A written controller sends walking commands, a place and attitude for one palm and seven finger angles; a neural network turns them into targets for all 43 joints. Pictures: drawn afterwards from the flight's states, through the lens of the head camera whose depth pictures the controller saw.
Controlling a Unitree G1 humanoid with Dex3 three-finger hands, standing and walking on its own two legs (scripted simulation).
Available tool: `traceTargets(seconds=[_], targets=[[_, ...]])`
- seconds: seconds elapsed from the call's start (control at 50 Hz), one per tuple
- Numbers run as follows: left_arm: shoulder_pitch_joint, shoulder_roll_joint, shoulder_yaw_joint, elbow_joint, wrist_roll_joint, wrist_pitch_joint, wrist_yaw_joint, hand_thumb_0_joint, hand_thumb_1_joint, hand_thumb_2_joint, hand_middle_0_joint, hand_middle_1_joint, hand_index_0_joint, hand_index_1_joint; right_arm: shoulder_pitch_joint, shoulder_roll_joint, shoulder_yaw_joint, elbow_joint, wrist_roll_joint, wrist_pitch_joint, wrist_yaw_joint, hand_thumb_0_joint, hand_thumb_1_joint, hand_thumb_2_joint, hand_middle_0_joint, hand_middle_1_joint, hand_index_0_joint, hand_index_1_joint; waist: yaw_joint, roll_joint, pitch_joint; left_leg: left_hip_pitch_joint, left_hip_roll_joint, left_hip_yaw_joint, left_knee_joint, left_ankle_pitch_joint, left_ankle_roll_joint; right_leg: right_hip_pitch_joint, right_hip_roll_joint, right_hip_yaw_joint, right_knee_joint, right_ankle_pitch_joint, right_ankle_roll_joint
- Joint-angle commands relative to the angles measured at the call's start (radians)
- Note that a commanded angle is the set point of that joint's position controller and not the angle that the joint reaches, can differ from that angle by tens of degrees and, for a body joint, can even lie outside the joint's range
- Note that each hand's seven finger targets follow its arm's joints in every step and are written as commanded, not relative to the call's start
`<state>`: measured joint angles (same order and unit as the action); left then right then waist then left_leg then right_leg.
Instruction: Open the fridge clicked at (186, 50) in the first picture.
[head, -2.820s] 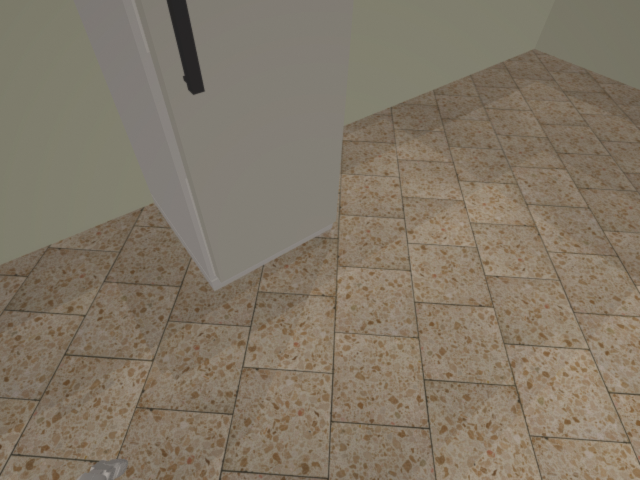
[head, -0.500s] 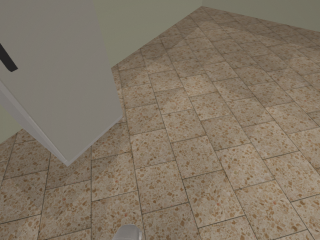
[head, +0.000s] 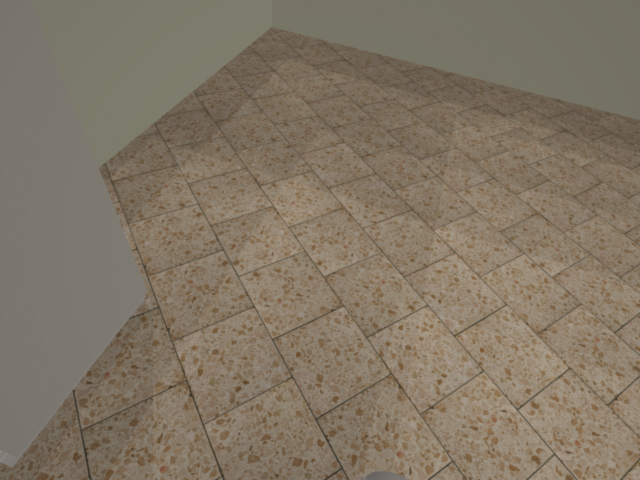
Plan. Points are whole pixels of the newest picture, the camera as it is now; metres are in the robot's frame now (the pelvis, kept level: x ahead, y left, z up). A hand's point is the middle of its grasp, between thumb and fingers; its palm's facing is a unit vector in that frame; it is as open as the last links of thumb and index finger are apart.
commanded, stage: walk to a spot facing it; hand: left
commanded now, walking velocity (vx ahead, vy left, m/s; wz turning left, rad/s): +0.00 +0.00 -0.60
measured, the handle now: out of the picture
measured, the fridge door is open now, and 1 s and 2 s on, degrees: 0 0 0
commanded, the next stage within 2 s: none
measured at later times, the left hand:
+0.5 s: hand (245, 372) +0.31 +0.14 -0.19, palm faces -0.27 -0.95 -0.17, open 7.3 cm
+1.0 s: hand (226, 295) +0.46 +0.21 -0.19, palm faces -0.48 -0.85 -0.22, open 7.4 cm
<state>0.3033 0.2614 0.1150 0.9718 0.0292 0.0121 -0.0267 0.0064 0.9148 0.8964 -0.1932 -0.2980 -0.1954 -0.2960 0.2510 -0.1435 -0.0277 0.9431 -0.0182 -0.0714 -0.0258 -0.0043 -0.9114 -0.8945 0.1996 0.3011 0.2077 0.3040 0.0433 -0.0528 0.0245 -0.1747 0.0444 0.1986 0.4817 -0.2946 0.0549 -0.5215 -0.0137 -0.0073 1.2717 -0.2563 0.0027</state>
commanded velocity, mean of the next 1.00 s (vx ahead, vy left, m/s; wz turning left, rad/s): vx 0.00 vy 0.00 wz -0.60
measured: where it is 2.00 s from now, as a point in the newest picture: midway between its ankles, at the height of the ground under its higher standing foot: (289, 462)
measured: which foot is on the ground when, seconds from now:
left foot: down 0.00-0.38, up 0.40-0.84, down 0.86-1.00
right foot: up 0.00-0.38, down 0.40-0.86, up 0.88-1.00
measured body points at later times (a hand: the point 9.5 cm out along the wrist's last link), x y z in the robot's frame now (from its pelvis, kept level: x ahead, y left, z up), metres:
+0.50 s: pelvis +0.17 +0.00 -0.02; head +0.22 -0.01 +0.42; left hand +0.33 +0.19 -0.17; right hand +0.07 -0.20 -0.18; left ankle +0.09 +0.14 -0.63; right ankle +0.17 -0.04 -0.74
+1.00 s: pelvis +0.29 +0.06 -0.01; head +0.36 +0.06 +0.44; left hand +0.49 +0.26 -0.17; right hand +0.27 -0.21 -0.12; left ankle +0.35 +0.15 -0.74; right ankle +0.15 -0.01 -0.64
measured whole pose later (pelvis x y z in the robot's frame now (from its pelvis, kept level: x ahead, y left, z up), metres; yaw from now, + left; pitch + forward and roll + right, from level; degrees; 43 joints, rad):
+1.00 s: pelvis +0.29 +0.06 -0.01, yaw -36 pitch +1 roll -2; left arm 0.23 0.29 0.11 0.90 0.02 0.06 0.00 0.00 0.91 0.90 -0.19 -0.30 -0.20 -0.30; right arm 0.12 -0.16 -0.01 0.84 -0.02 0.01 -0.03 0.00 -0.90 -0.89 0.20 0.30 0.21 0.30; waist 0.05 -0.07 0.09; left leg -0.27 0.09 0.14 0.57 -0.32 0.01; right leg -0.46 0.04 0.04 1.22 -0.50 0.06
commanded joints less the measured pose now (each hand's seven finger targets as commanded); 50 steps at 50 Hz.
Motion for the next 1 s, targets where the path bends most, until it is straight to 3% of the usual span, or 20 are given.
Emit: traceTargets(seconds=[0.0, 0.12, 0.24, 0.28, 0.32, 0.34, 0.36, 0.38, 0.4, 0.42, 0.46, 0.52, 0.64, 0.74, 0.8, 0.82, 0.84, 0.86, 0.92, 0.98], targets=[[0.065, -0.035, -0.007, -0.044, 0.008, 0.015, -0.009, 0.000, 0.900, 0.900, -0.200, -0.300, -0.200, -0.300, 0.100, -0.112, -0.021, -0.005, 0.008, -0.029, -0.010, 0.000, -0.900, -0.900, 0.200, 0.300, 0.200, 0.300, 0.002, 0.172, 0.064, -0.004, 0.225, -0.092, -0.243, 0.454, -0.122, -0.138, -0.046, 0.021, 0.049, 0.122, 0.015], [-0.086, -0.041, -0.017, -0.087, 0.004, 0.028, -0.010, 0.000, 0.900, 0.900, -0.200, -0.300, -0.200, -0.300, 0.179, -0.130, -0.018, 0.040, 0.003, -0.015, -0.022, 0.000, -0.900, -0.900, 0.200, 0.300, 0.200, 0.300, -0.032, 0.166, 0.069, 0.163, 0.229, -0.009, -0.174, 0.798, -0.100, -0.224, -0.031, -0.058, -0.127, 0.128, 0.028], [-0.217, -0.045, -0.033, -0.123, -0.002, 0.021, -0.006, 0.000, 0.900, 0.900, -0.200, -0.300, -0.200, -0.300, 0.242, -0.153, -0.027, 0.068, -0.005, 0.016, -0.023, 0.000, -0.900, -0.900, 0.200, 0.300, 0.200, 0.300, -0.069, 0.168, 0.065, 0.257, 0.254, 0.066, -0.070, 1.053, -0.027, -0.095, 0.022, -0.180, -0.439, 0.017, -0.014], [-0.186, -0.030, -0.030, -0.119, 0.001, 0.016, 0.001, 0.000, 0.900, 0.900, -0.200, -0.300, -0.200, -0.300, 0.249, -0.170, -0.035, 0.070, -0.003, 0.024, -0.021, 0.000, -0.900, -0.900, 0.200, 0.300, 0.200, 0.300, -0.050, 0.195, 0.026, 0.279, 0.270, 0.079, 0.027, 1.226, -0.028, -0.021, 0.057, -0.205, -0.485, -0.022, -0.037], [-0.082, 0.006, -0.019, -0.102, 0.003, 0.001, 0.008, 0.000, 0.900, 0.900, -0.200, -0.300, -0.200, -0.300, 0.209, -0.195, -0.045, 0.051, 0.003, 0.028, -0.017, 0.000, -0.900, -0.900, 0.200, 0.300, 0.200, 0.300, 0.007, 0.244, -0.041, 0.250, 0.282, 0.092, 0.195, 1.263, -0.026, 0.139, 0.072, -0.194, -0.575, -0.038, -0.062], [0.019, 0.042, -0.009, -0.077, 0.006, -0.015, 0.013, 0.000, 0.900, 0.900, -0.200, -0.300, -0.200, -0.300, 0.174, -0.205, -0.047, 0.030, 0.009, 0.031, -0.010, 0.000, -0.900, -0.900, 0.200, 0.300, 0.200, 0.300, 0.060, 0.231, -0.101, 0.146, 0.286, 0.079, 0.373, 1.132, -0.036, 0.328, 0.045, -0.150, -0.687, 0.022, -0.082], [0.143, 0.119, 0.004, -0.042, 0.010, -0.025, 0.021, 0.000, 0.900, 0.900, -0.200, -0.300, -0.200, -0.300, 0.152, -0.186, -0.045, -0.002, 0.028, 0.037, 0.000, 0.000, -0.900, -0.900, 0.200, 0.300, 0.200, 0.300, 0.119, 0.068, -0.191, -0.116, 0.208, 0.100, 0.712, 0.668, -0.082, 0.625, -0.120, 0.064, -0.772, 0.377, -0.178], [0.181, 0.196, 0.017, -0.038, -0.014, -0.032, 0.038, 0.000, 0.900, 0.900, -0.200, -0.300, -0.200, -0.300, 0.122, -0.117, -0.035, -0.053, 0.032, 0.032, -0.001, 0.000, -0.900, -0.900, 0.200, 0.300, 0.200, 0.300, 0.093, -0.092, -0.278, -0.430, 0.002, 0.025, 1.049, -0.327, -0.143, 0.783, -0.419, 0.561, -0.784, 0.969, -0.338], [0.133, 0.198, 0.015, -0.049, -0.029, -0.021, 0.054, 0.000, 0.900, 0.900, -0.200, -0.300, -0.200, -0.300, 0.045, -0.147, -0.040, -0.079, 0.022, 0.040, -0.014, 0.000, -0.900, -0.900, 0.200, 0.300, 0.200, 0.300, 0.088, 0.004, -0.233, -0.423, 0.040, -0.178, 1.024, -0.301, -0.111, 0.687, -0.405, 0.464, -0.824, 0.911, -0.368], [0.042, 0.159, 0.007, -0.071, -0.029, -0.018, 0.058, 0.000, 0.900, 0.900, -0.200, -0.300, -0.200, -0.300, 0.019, -0.115, -0.044, -0.085, 0.017, 0.049, -0.007, 0.000, -0.900, -0.900, 0.200, 0.300, 0.200, 0.300, 0.042, 0.054, -0.108, -0.465, 0.074, -0.203, 0.968, -0.205, -0.108, 0.610, -0.342, 0.358, -0.846, 0.832, -0.320], [-0.069, 0.108, -0.007, -0.103, -0.032, -0.028, 0.064, 0.000, 0.900, 0.900, -0.200, -0.300, -0.200, -0.300, 0.049, -0.117, -0.041, -0.055, 0.004, 0.069, -0.001, 0.000, -0.900, -0.900, 0.200, 0.300, 0.200, 0.300, -0.038, 0.057, -0.078, -0.405, 0.111, -0.205, 0.853, -0.110, -0.125, 0.442, -0.258, 0.264, -0.886, 0.699, -0.175], [-0.102, 0.088, -0.016, -0.104, -0.016, -0.036, 0.058, 0.000, 0.900, 0.900, -0.200, -0.300, -0.200, -0.300, 0.065, -0.096, -0.038, -0.036, -0.001, 0.099, -0.007, 0.000, -0.900, -0.900, 0.200, 0.300, 0.200, 0.300, -0.088, 0.045, -0.002, -0.328, 0.096, -0.192, 0.742, -0.086, -0.146, 0.235, -0.196, 0.183, -0.911, 0.691, -0.192], [-0.047, 0.108, -0.001, -0.106, -0.009, -0.028, 0.041, 0.000, 0.900, 0.900, -0.200, -0.300, -0.200, -0.300, -0.063, -0.118, -0.040, -0.090, 0.000, 0.090, -0.003, 0.000, -0.900, -0.900, 0.200, 0.300, 0.200, 0.300, -0.048, -0.118, -0.043, -0.367, 0.060, -0.175, 0.559, -0.027, -0.163, 0.320, -0.120, 0.214, -0.847, 0.701, -0.175], [-0.030, 0.146, 0.017, -0.135, -0.005, -0.009, 0.046, 0.000, 0.900, 0.900, -0.200, -0.300, -0.200, -0.300, -0.180, -0.132, -0.034, -0.151, 0.010, 0.070, -0.003, 0.000, -0.900, -0.900, 0.200, 0.300, 0.200, 0.300, -0.001, -0.141, -0.099, -0.280, 0.000, -0.144, 0.273, -0.073, -0.152, 0.430, -0.123, 0.301, -0.753, 0.782, -0.171], [-0.080, 0.153, 0.017, -0.154, -0.012, 0.001, 0.050, 0.000, 0.900, 0.900, -0.200, -0.300, -0.200, -0.300, -0.079, -0.170, -0.044, -0.131, 0.015, 0.062, -0.009, 0.000, -0.900, -0.900, 0.200, 0.300, 0.200, 0.300, -0.058, -0.107, -0.146, -0.070, -0.006, -0.146, -0.019, 0.096, -0.132, 0.379, -0.094, 0.316, -0.649, 0.691, -0.112], [-0.072, 0.114, 0.008, -0.169, -0.023, 0.002, 0.050, 0.000, 0.900, 0.900, -0.200, -0.300, -0.200, -0.300, -0.018, -0.226, -0.054, -0.119, 0.006, 0.055, -0.012, 0.000, -0.900, -0.900, 0.200, 0.300, 0.200, 0.300, -0.081, 0.027, -0.195, 0.151, 0.112, -0.222, -0.120, 0.327, -0.095, 0.228, -0.023, 0.263, -0.540, 0.467, -0.058], [-0.019, 0.057, -0.003, -0.177, -0.032, 0.001, 0.039, 0.000, 0.900, 0.900, -0.200, -0.300, -0.200, -0.300, 0.024, -0.315, -0.071, -0.118, -0.001, 0.051, -0.009, 0.000, -0.900, -0.900, 0.200, 0.300, 0.200, 0.300, -0.078, 0.314, -0.239, 0.349, 0.412, -0.477, -0.071, 0.761, 0.024, -0.021, 0.096, 0.120, -0.295, -0.240, 0.014], [0.014, 0.068, -0.005, -0.166, -0.018, -0.001, 0.046, 0.000, 0.900, 0.900, -0.200, -0.300, -0.200, -0.300, 0.027, -0.323, -0.064, -0.131, 0.006, 0.065, -0.005, 0.000, -0.900, -0.900, 0.200, 0.300, 0.200, 0.300, -0.066, 0.303, -0.219, 0.266, 0.489, -0.484, -0.038, 0.914, 0.093, -0.019, 0.057, 0.101, -0.110, -0.417, 0.035], [-0.031, 0.099, 0.017, -0.151, -0.003, 0.019, 0.030, 0.000, 0.900, 0.900, -0.200, -0.300, -0.200, -0.300, -0.084, -0.217, -0.035, -0.162, -0.006, 0.059, -0.013, 0.000, -0.900, -0.900, 0.200, 0.300, 0.200, 0.300, -0.035, 0.274, -0.047, 0.054, 0.330, -0.286, -0.091, 0.763, 0.043, -0.032, 0.007, 0.086, 0.048, -0.264, 0.065], [-0.037, 0.064, 0.006, -0.153, -0.008, 0.033, 0.007, 0.000, 0.900, 0.900, -0.200, -0.300, -0.200, -0.300, -0.071, -0.210, -0.037, -0.147, -0.007, 0.054, -0.012, 0.000, -0.900, -0.900, 0.200, 0.300, 0.200, 0.300, -0.031, 0.251, -0.058, 0.089, 0.271, -0.167, -0.103, 0.663, 0.029, -0.038, -0.011, 0.034, 0.014, -0.177, 0.076]])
